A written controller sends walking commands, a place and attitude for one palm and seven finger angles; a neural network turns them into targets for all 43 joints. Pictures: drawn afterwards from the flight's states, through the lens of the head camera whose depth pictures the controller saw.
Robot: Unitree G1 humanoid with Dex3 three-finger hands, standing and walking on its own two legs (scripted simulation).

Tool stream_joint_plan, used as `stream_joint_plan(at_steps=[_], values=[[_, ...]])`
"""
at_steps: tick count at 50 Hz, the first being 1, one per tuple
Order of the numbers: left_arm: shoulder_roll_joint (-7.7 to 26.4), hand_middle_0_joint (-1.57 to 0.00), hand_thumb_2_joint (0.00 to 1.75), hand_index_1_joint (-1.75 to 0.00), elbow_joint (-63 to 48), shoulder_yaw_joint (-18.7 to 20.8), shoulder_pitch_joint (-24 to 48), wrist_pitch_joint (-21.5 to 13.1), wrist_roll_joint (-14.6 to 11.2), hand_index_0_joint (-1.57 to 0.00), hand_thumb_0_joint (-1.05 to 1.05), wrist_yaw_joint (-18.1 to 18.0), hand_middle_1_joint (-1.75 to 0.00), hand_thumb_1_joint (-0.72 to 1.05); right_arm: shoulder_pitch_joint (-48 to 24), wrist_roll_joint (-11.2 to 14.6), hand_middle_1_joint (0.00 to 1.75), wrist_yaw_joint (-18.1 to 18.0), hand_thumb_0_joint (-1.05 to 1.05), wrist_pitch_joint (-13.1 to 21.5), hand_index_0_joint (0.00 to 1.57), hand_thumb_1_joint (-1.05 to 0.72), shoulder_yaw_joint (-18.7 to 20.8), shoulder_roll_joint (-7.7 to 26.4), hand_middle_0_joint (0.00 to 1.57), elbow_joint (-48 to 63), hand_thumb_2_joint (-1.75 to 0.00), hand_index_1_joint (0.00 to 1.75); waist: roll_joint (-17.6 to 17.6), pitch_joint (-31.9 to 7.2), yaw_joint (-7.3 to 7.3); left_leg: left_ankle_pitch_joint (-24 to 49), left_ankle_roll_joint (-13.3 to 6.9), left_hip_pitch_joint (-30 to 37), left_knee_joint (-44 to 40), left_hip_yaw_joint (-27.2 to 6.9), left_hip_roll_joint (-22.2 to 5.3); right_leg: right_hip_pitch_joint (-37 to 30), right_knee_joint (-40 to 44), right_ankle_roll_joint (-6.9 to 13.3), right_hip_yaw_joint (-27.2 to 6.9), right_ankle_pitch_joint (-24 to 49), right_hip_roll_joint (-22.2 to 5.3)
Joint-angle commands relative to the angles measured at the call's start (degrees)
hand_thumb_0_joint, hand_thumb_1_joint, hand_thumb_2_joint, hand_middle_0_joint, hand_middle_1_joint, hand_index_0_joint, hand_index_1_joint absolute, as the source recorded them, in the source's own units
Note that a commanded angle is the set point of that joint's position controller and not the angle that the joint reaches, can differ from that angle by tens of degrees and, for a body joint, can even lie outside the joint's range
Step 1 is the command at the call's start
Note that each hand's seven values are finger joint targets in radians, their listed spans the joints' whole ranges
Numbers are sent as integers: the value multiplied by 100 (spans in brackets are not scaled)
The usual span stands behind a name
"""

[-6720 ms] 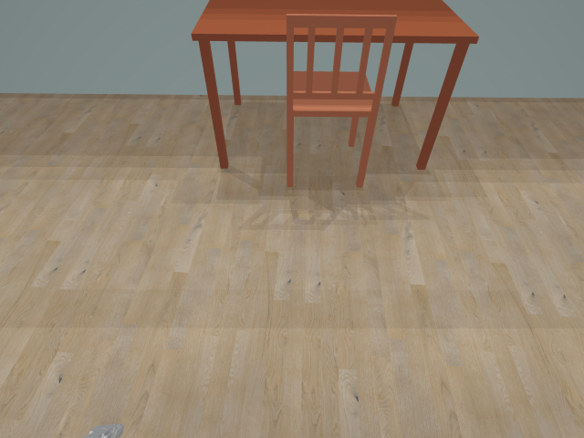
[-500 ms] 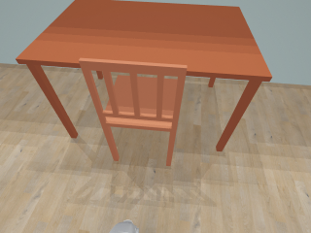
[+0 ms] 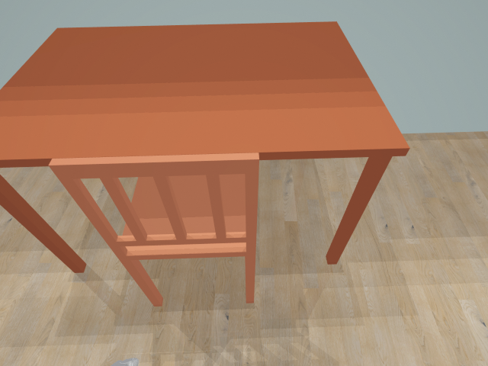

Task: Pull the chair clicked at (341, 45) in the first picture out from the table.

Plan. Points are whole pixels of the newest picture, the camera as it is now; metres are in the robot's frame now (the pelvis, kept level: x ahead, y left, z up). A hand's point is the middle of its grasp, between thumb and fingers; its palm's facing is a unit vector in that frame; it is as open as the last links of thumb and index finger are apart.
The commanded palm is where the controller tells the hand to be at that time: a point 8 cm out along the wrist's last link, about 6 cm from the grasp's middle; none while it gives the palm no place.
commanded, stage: come to a stop and stand still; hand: left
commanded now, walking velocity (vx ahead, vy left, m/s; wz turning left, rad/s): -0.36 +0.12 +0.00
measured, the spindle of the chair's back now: (172, 209) +0.47 +0.19 -0.10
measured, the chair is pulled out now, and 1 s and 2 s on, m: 0.00 0.00 0.00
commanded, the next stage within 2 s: look again from close up in 1.42 s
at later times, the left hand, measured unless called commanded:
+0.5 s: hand out of the picture +0.06 +0.22 -0.18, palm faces +0.06 -0.97 -0.22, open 7.3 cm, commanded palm none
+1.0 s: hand out of the picture -0.02 +0.18 -0.16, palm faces +0.01 -0.98 -0.22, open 7.4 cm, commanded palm none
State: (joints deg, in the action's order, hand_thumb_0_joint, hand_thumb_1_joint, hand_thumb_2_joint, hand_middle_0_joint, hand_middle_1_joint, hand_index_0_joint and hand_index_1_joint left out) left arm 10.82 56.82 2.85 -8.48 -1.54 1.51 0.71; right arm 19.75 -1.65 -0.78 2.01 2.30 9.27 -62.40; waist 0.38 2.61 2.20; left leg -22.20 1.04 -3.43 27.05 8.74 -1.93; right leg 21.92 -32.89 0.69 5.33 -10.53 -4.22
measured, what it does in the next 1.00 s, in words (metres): steps on the spot: left foot, then right foot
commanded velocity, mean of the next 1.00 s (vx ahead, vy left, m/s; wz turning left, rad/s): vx -0.05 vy -0.03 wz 0.00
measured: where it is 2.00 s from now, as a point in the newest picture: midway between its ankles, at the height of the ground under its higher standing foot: outside the picture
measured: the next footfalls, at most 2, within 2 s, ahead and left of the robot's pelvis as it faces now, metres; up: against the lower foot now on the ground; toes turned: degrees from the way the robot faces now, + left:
left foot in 0.46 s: +0.03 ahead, +0.11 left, +0.00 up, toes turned +2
right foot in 0.94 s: +0.01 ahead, -0.07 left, +0.00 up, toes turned -1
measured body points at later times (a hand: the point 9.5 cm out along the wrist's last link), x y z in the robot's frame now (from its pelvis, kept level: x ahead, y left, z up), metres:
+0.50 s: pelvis +0.01 +0.03 +0.00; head +0.03 +0.05 +0.45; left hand +0.06 +0.28 -0.16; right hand +0.07 -0.21 -0.15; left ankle +0.00 +0.14 -0.73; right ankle +0.08 -0.10 -0.73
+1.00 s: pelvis -0.02 +0.00 +0.01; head -0.01 -0.02 +0.46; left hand -0.02 +0.23 -0.14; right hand -0.05 -0.22 -0.16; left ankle +0.00 +0.14 -0.73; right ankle -0.06 -0.10 -0.73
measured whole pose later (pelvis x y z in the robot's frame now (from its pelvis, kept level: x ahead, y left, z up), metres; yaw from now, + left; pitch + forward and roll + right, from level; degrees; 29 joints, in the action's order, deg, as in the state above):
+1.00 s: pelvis -0.02 +0.00 +0.01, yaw +0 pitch -1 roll +0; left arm 7.6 64.8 0.4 -15.5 1.1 0.7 -1.7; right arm 18.0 -0.4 -2.2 -1.5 1.6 9.1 -65.3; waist -2.5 1.7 1.9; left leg -12.0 1.2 -13.2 26.0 2.2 -2.5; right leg 7.0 -25.5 1.2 2.5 -17.4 0.1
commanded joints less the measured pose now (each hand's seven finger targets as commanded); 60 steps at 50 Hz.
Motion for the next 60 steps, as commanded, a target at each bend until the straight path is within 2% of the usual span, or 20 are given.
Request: stream_joint_plan(at_steps=[1,2,3,7,17,21,22,23,24,25,28,32,39,43,45,46,48,50,55,60], values=[[1258,-20,90,-30,348,227,-1932,-184,-44,-20,0,-111,-30,90,245,131,30,-14,0,81,20,-90,37,341,20,371,-90,30,1651,-1060,-637,-1296,-153,-2238,3082,-207,169,-2860,1272,1102,-2528,3071,-1956],[1048,-20,90,-30,279,126,-1556,-159,-86,-20,0,-162,-30,90,133,136,30,-85,0,22,20,-90,31,389,20,278,-90,30,748,-848,-554,-1374,-135,-2045,3363,-772,-44,-2287,1323,1341,-2206,3624,-1944],[914,-20,90,-30,234,91,-1055,-182,-74,-20,0,-190,-30,90,139,147,30,-83,0,-31,20,-90,10,261,20,198,-90,30,1021,-804,-364,-1114,-80,-1882,3358,-868,-148,-1913,1308,1249,-1969,4132,-1759],[741,-20,90,-30,-4,7,-264,-18,-41,-20,0,-310,-30,90,215,207,30,-114,0,-326,20,-90,6,148,20,4,-90,30,431,-479,-82,-582,93,-1367,2761,-864,-163,-948,1212,1022,-913,4163,-1433],[955,-20,90,-30,-97,189,-330,218,36,-20,0,-376,-30,90,-320,133,30,-35,0,-460,20,-90,131,322,20,398,-90,30,1109,-613,-340,-424,194,-1647,2192,-804,25,-1238,1173,1111,-1072,3154,-1419],[896,-20,90,-30,-99,177,-178,284,7,-20,0,-357,-30,90,111,138,30,-34,0,-343,20,-90,90,244,20,301,-90,30,995,-689,-74,826,110,-475,146,-597,84,-652,862,619,-921,1193,-997],[728,-20,90,-30,-81,120,-236,305,-37,-20,0,-338,-30,90,199,134,30,-35,0,-274,20,-90,80,337,20,262,-90,30,563,-648,-37,1226,65,-87,-507,-738,-102,-376,496,345,-724,394,-671],[387,-20,90,-30,-111,43,-423,335,-97,-20,0,-308,-30,90,75,80,30,-49,0,-195,20,-90,127,722,20,347,-90,30,-871,-502,-125,1437,-174,-273,-1195,-1928,-1057,82,-93,-3,-398,-894,-86],[243,-20,90,-30,-87,5,-516,363,-103,-20,0,-305,-30,90,-300,42,30,-79,0,-197,20,-90,131,940,20,540,-90,30,-1501,-185,-241,1345,-541,-1138,-1660,-2697,-1777,-23,-714,-192,-334,-1849,245],[322,-20,90,-30,-54,18,-481,371,-80,-20,0,-289,-30,90,-664,-6,30,-79,0,-203,20,-90,66,1000,20,660,-90,30,-1208,21,-301,688,-894,-1808,-1807,-2789,-1900,-298,-1155,-173,-613,-1789,190],[410,-20,90,-30,266,77,-701,436,-22,-20,0,-209,-30,90,-831,6,30,-222,0,-162,20,-90,2,747,20,558,-90,30,-900,237,-373,1186,-614,-1251,-1661,-2078,-1332,146,-1946,-220,-897,-1073,300],[427,-20,90,-30,384,87,-904,423,-8,-20,0,-167,-30,90,-449,41,30,-268,0,-139,20,-90,46,791,20,428,-90,30,-651,70,-240,1553,-712,-509,-1538,-1768,-1294,498,-2289,-345,-894,-889,319],[261,-20,90,-30,341,-31,-724,424,-38,-20,0,-157,-30,90,-22,33,30,-281,0,-172,20,-90,119,822,20,183,-90,30,-966,-97,12,2228,-947,-3,-1276,-1829,-1381,88,-1054,-302,-590,-1540,224],[87,-20,90,-30,536,-100,-1042,347,-77,-20,0,-192,-30,90,-28,42,30,-219,0,-211,20,-90,141,847,20,68,-90,30,-963,-238,-89,1711,-850,-344,-1156,-1855,-1197,-764,229,-185,-371,-1126,331],[124,-20,90,-30,701,-111,-1370,268,-67,-20,0,-228,-30,90,-79,101,30,-194,0,-216,20,-90,112,726,20,15,-90,30,-558,-280,-255,1218,-550,-783,-793,-1586,-869,-1562,1467,-180,-356,-86,266],[260,-20,90,-30,745,-114,-1355,220,-64,-20,0,-264,-30,90,-20,143,30,-171,0,-216,20,-90,78,502,20,-2,-90,30,-195,-230,-201,935,-318,-1109,-560,-1327,-602,-1830,1651,-88,-728,2,-39],[491,-20,90,-30,731,-160,-1107,142,-92,-20,0,-289,-30,90,-36,150,30,-119,0,-218,20,-90,-58,143,20,-26,-90,30,527,53,-100,658,-53,-1040,-268,-864,-161,-1194,1979,224,-1318,-364,-709],[413,-20,90,-30,739,-163,-997,75,-101,-20,0,-297,-30,90,-127,59,30,-109,0,-286,20,-90,-98,138,20,-93,-90,30,1322,496,-142,769,-25,-900,-120,-781,-144,-601,2196,336,-1388,-241,-622],[159,-20,90,-30,751,-216,-1090,66,-148,-20,0,-325,-30,90,235,94,30,-137,0,-241,20,-90,-131,190,20,-403,-90,30,366,520,-108,1580,-32,-597,-413,-935,-328,-716,1852,188,-972,-49,-217],[204,-20,90,-30,779,-179,-1207,86,-138,-20,0,-323,-30,90,257,93,30,-152,0,-278,20,-90,-151,109,20,-431,-90,30,112,708,-145,1504,10,-660,-379,-877,-322,-646,1979,176,-1032,-379,-199]])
